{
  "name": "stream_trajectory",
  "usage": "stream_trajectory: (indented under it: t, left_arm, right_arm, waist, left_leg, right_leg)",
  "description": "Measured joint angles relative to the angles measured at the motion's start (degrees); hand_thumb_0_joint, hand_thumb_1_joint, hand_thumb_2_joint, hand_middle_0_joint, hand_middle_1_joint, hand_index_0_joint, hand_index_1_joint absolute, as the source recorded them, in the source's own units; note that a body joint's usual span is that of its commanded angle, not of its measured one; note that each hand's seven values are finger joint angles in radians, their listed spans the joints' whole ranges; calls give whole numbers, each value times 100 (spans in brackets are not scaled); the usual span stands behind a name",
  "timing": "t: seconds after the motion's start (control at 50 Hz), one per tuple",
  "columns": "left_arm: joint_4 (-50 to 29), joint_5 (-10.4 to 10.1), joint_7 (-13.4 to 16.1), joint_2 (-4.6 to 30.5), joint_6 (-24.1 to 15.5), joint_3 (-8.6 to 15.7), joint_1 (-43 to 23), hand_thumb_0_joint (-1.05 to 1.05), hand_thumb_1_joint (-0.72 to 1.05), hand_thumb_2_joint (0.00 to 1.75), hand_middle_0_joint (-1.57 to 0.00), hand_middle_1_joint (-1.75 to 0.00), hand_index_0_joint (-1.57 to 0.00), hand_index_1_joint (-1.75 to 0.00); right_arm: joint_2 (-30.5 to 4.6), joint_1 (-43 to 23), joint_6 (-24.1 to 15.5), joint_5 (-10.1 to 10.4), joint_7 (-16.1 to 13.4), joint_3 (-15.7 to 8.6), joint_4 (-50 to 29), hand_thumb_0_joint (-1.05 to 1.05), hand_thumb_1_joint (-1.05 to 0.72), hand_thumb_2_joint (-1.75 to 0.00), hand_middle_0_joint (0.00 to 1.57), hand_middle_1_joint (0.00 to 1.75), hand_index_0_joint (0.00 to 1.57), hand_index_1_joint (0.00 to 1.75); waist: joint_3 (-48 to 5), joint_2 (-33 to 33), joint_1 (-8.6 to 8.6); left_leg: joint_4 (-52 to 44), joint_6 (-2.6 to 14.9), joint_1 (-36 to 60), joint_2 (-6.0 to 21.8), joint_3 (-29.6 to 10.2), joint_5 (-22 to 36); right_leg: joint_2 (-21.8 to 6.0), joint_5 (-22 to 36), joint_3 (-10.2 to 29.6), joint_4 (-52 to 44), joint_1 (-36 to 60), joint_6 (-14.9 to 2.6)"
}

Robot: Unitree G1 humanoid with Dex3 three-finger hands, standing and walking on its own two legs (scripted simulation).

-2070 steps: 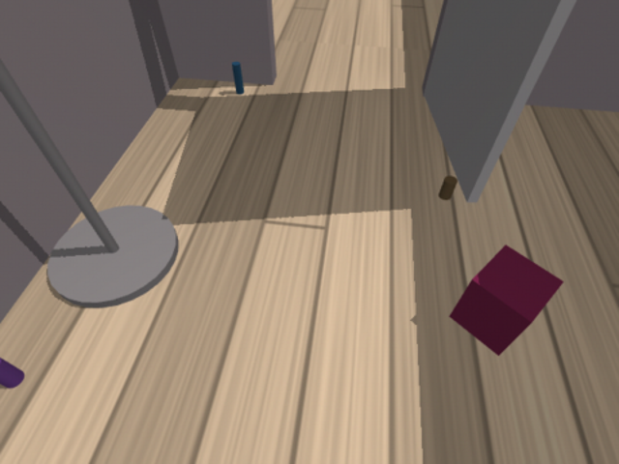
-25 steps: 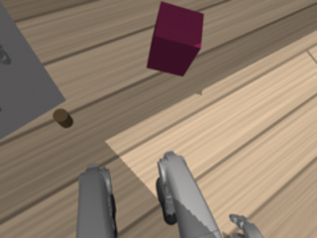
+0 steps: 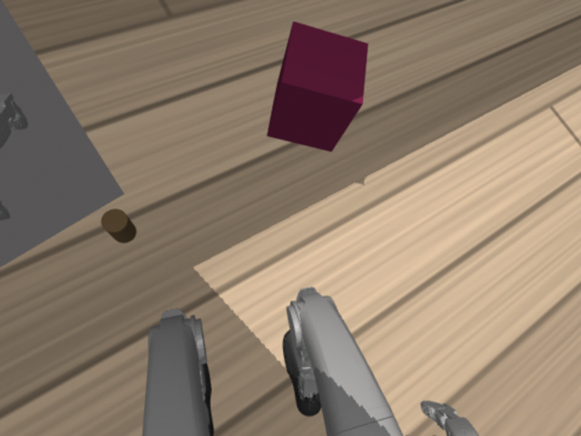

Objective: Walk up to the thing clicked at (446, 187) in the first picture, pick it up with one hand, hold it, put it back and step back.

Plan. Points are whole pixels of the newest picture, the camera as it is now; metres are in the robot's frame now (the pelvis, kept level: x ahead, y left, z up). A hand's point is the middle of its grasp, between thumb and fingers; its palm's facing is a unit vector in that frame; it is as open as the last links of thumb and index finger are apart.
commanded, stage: go down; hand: left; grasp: from above
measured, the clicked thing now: (119, 226) +0.53 +0.26 -0.49
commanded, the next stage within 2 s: approach in 1.10 s
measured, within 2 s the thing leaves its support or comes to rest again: neither
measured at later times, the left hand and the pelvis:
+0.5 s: hand out of the picture +0.49 +0.32 -0.06, palm faces -0.46 -0.07 -0.89, open 13.6 cm; pelvis +0.01 +0.00 +0.02, yaw +0 degrees
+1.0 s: hand out of the picture +0.49 +0.32 -0.06, palm faces -0.45 -0.05 -0.89, open 13.0 cm; pelvis +0.02 +0.00 +0.02, yaw +0 degrees
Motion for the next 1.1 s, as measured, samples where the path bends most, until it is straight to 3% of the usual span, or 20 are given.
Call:
stream_trajectory:
  t: [0.52, 1.1]
  left_arm:
    - [122, 104, 144, -92, 32, 108, 136, 0, -48, 100, -28, -102, -15, -104]
    - [55, 95, 375, -300, 176, 13, 198, 0, -42, 101, -27, -108, -19, -108]
  right_arm:
    - [18, 122, 19, -22, 49, -32, 15, 0, -92, -90, 20, 30, 20, 30]
    - [10, 104, 47, -49, 185, -112, 1, 0, -92, -90, 20, 30, 20, 30]
  waist:
    - [11, -45, -24]
    - [21, -3, 114]
  left_leg:
    - [-341, 1, 397, 38, 28, -28]
    - [-409, 17, 461, 34, 28, -59]
  right_leg:
    - [24, 7, 16, -361, 383, 11]
    - [20, -15, 15, -450, 459, 37]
